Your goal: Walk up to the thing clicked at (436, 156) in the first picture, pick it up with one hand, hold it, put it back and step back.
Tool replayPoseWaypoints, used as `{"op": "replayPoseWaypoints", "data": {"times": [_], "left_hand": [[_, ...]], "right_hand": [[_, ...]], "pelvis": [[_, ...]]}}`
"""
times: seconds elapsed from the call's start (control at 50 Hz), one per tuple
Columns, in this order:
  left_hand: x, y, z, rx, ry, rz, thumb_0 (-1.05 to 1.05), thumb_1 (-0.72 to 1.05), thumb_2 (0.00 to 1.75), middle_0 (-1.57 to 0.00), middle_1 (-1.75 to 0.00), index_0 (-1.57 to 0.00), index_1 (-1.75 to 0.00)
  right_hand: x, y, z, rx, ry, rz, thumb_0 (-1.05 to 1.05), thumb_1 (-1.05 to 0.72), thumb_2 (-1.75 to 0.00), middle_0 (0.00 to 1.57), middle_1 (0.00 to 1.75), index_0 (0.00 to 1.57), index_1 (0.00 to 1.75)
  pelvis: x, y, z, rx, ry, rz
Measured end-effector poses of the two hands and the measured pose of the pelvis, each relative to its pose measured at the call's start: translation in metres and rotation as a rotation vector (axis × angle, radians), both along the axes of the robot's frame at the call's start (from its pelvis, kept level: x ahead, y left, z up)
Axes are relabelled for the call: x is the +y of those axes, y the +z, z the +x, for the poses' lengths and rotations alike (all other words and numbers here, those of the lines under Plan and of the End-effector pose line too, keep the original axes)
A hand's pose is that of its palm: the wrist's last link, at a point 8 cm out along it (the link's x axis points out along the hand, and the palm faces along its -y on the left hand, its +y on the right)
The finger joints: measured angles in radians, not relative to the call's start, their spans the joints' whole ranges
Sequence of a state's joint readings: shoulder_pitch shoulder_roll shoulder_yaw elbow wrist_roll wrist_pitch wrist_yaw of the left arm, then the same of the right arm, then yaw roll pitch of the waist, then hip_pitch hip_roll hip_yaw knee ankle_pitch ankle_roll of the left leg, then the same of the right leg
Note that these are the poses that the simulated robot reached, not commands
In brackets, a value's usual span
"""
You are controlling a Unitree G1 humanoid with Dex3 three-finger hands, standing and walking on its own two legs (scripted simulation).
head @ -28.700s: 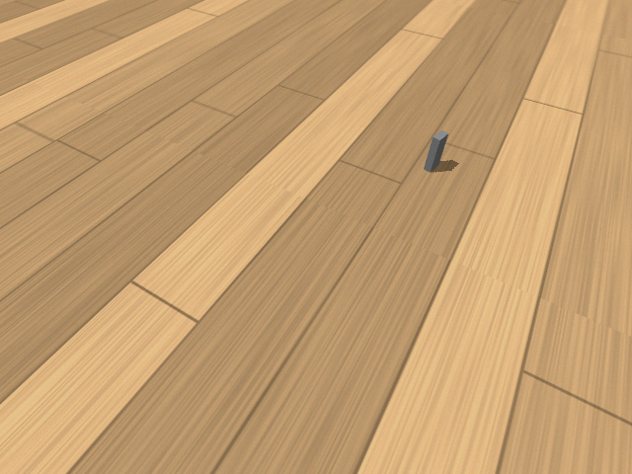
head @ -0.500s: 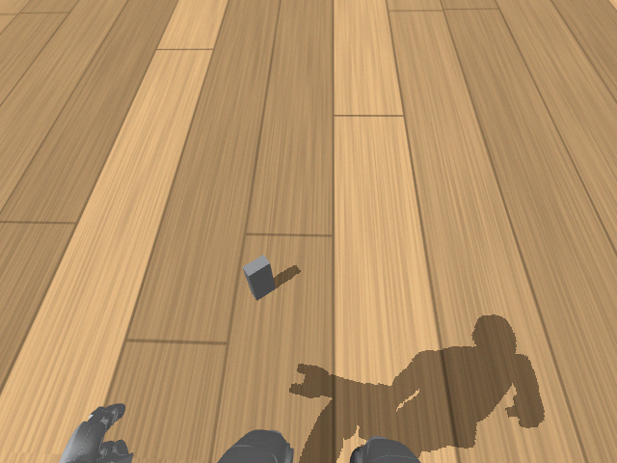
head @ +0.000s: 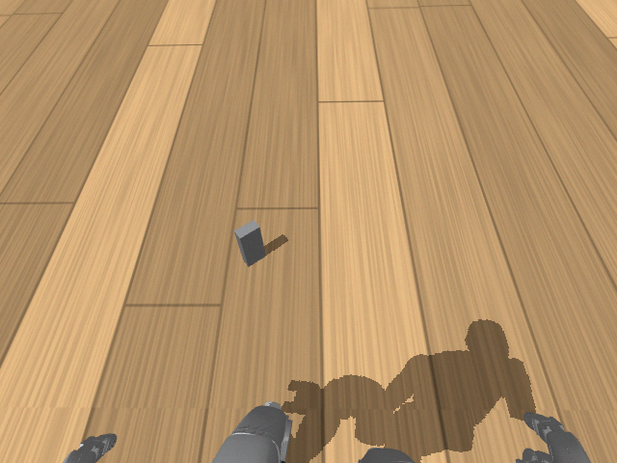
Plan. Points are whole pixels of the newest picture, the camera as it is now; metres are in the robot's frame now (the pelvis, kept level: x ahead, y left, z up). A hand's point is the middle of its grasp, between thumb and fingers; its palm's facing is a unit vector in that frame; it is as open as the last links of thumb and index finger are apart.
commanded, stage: step back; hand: left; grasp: from the side
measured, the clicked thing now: (251, 244) +0.80 +0.27 -0.66
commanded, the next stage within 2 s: stand in 1.76 s
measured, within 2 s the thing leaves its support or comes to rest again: neither
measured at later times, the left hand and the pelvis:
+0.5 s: hand out of the picture -0.08 +0.26 -0.14, palm faces +0.01 -0.92 -0.39, open 7.4 cm; pelvis -0.18 -0.01 +0.00, yaw +1 degrees
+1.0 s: hand out of the picture -0.27 +0.25 -0.13, palm faces +0.10 -0.91 -0.41, open 7.4 cm; pelvis -0.30 -0.04 +0.01, yaw +6 degrees
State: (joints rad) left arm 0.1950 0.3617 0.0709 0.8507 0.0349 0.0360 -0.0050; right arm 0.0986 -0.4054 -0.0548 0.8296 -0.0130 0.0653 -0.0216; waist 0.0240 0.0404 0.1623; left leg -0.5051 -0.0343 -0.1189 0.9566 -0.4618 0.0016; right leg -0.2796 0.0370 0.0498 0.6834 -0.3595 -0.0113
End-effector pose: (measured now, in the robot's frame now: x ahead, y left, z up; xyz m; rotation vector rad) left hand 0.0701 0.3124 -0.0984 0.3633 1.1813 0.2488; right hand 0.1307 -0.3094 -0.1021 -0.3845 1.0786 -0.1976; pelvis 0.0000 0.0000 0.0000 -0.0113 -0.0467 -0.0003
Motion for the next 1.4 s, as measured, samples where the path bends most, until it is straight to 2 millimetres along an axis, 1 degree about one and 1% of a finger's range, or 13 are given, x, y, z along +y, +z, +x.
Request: {"op": "replayPoseWaypoints", "data": {"times": [0.06,0.14,0.24,0.3,0.44,0.56,0.7,0.84,0.96,1.04,1.12,1.28,1.4], "left_hand": [[-0.003,0.007,-0.022,0.003,0.015,0.007,0.00,0.90,0.90,-0.21,-0.30,-0.20,-0.30],[0.002,0.010,-0.038,-0.035,0.016,0.024,0.00,0.90,0.90,-0.21,-0.30,-0.20,-0.30],[0.016,-0.002,-0.055,-0.105,0.018,0.019,0.00,0.90,0.90,-0.21,-0.30,-0.20,-0.30],[0.016,-0.004,-0.074,-0.089,0.028,0.006,0.00,0.90,0.90,-0.21,-0.30,-0.20,-0.30],[0.002,-0.002,-0.131,-0.046,0.023,-0.015,0.00,0.91,0.90,-0.20,-0.30,-0.20,-0.30],[-0.018,-0.007,-0.191,0.003,-0.007,0.006,0.00,0.91,0.90,-0.20,-0.30,-0.20,-0.30],[-0.042,0.010,-0.271,0.036,0.032,0.022,0.00,0.90,0.90,-0.21,-0.30,-0.20,-0.30],[-0.034,0.020,-0.310,-0.045,0.071,0.049,0.00,0.90,0.90,-0.21,-0.30,-0.20,-0.30],[-0.020,0.011,-0.343,-0.023,0.110,0.026,0.00,0.90,0.90,-0.21,-0.30,-0.20,-0.30],[-0.023,0.009,-0.354,0.015,0.110,-0.003,0.00,0.90,0.90,-0.20,-0.30,-0.20,-0.30],[-0.033,0.006,-0.356,0.034,0.098,-0.014,0.00,0.91,0.90,-0.20,-0.30,-0.20,-0.30],[-0.056,0.006,-0.350,-0.010,0.123,-0.019,0.00,0.90,0.90,-0.21,-0.30,-0.20,-0.30],[-0.048,0.004,-0.343,0.004,0.131,-0.028,0.00,0.90,0.90,-0.21,-0.30,-0.20,-0.30]], "right_hand": [[-0.003,0.000,-0.028,0.028,-0.004,0.004,0.00,-0.91,-0.90,0.21,0.30,0.20,0.30],[-0.003,-0.003,-0.070,0.096,0.014,-0.010,0.00,-0.91,-0.90,0.21,0.30,0.20,0.30],[0.005,-0.008,-0.120,0.160,0.042,-0.037,0.00,-0.91,-0.90,0.21,0.30,0.20,0.30],[0.011,-0.002,-0.146,0.166,0.047,-0.023,0.01,-0.91,-0.90,0.21,0.30,0.20,0.30],[0.004,0.013,-0.179,0.088,0.040,-0.027,0.01,-0.90,-0.89,0.21,0.30,0.21,0.30],[-0.022,0.002,-0.201,-0.001,0.044,-0.012,0.00,-0.90,-0.89,0.21,0.30,0.21,0.30],[-0.042,-0.003,-0.258,0.027,0.012,0.014,0.00,-0.91,-0.90,0.21,0.30,0.20,0.30],[-0.048,-0.011,-0.326,0.160,0.052,0.007,0.00,-0.91,-0.90,0.21,0.30,0.20,0.30],[-0.037,-0.006,-0.362,0.183,0.043,0.012,0.01,-0.91,-0.90,0.21,0.30,0.20,0.30],[-0.033,0.003,-0.373,0.165,0.038,0.020,0.01,-0.90,-0.90,0.21,0.30,0.20,0.30],[-0.040,0.002,-0.369,0.146,0.028,0.030,0.01,-0.90,-0.89,0.21,0.30,0.21,0.30],[-0.051,-0.006,-0.332,0.132,0.055,0.023,0.01,-0.91,-0.90,0.21,0.30,0.20,0.30],[-0.040,-0.001,-0.304,0.117,0.088,0.014,0.01,-0.91,-0.90,0.20,0.30,0.20,0.30]], "pelvis": [[0.000,0.005,-0.017,0.007,0.010,0.021],[0.001,0.005,-0.043,0.017,0.043,0.023],[0.006,-0.005,-0.083,0.006,0.085,0.037],[0.006,0.000,-0.105,-0.006,0.077,0.018],[-0.006,0.008,-0.151,0.009,0.041,-0.009],[-0.027,-0.004,-0.201,0.017,-0.009,0.005],[-0.043,0.005,-0.249,0.007,0.010,0.035],[-0.045,0.006,-0.283,0.012,0.084,0.031],[-0.038,0.006,-0.301,0.004,0.111,0.040],[-0.041,0.013,-0.304,0.005,0.109,0.030],[-0.049,0.012,-0.301,0.006,0.092,0.025],[-0.057,0.009,-0.290,-0.002,0.098,-0.004],[-0.046,0.011,-0.279,0.006,0.109,0.003]]}}
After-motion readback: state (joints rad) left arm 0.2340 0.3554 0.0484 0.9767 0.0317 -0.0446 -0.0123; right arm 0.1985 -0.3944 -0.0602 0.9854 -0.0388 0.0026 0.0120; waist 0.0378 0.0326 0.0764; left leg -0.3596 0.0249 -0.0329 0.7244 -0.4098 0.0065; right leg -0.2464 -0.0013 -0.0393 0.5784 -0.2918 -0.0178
